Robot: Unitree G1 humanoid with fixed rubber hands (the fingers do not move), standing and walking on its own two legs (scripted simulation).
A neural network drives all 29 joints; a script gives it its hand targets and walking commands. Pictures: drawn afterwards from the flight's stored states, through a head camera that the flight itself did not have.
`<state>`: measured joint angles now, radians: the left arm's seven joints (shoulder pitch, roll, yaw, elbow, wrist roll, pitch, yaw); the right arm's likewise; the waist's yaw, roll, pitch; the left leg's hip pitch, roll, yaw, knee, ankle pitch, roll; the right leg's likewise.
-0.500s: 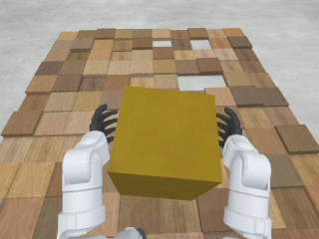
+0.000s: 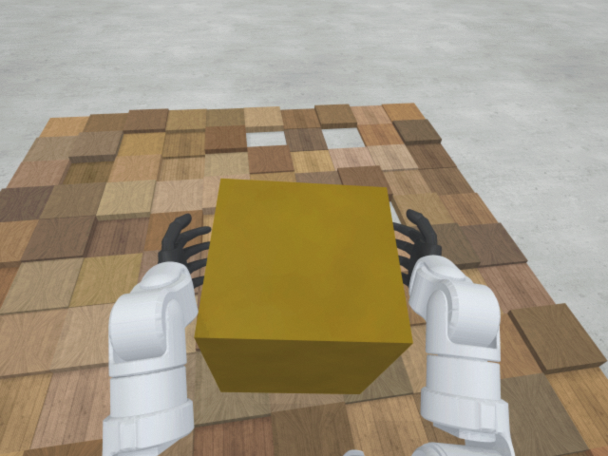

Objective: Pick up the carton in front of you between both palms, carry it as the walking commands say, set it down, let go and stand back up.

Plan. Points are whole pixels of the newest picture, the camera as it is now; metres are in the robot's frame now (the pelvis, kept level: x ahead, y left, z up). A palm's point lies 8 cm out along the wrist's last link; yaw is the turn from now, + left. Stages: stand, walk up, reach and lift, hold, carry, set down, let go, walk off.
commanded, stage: carry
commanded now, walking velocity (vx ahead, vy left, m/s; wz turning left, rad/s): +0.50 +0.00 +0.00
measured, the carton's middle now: (297, 297) +0.33 -0.01 +0.04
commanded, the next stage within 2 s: none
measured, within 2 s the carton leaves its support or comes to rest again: neither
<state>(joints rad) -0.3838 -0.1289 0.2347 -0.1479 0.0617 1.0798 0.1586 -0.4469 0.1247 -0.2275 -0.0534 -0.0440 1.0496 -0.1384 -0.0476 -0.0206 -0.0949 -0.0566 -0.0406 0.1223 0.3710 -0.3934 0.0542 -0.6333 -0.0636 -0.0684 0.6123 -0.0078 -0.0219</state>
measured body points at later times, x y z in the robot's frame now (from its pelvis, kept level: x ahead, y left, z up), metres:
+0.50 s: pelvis +0.33 -0.04 +0.00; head +0.35 -0.05 +0.45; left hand +0.66 +0.12 +0.11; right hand +0.67 -0.19 +0.10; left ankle +0.48 +0.09 -0.69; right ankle +0.21 -0.10 -0.74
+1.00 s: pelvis +0.66 -0.04 +0.00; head +0.67 -0.03 +0.45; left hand +1.00 +0.10 +0.13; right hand +1.00 -0.20 +0.14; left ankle +0.57 +0.05 -0.74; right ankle +0.80 -0.17 -0.70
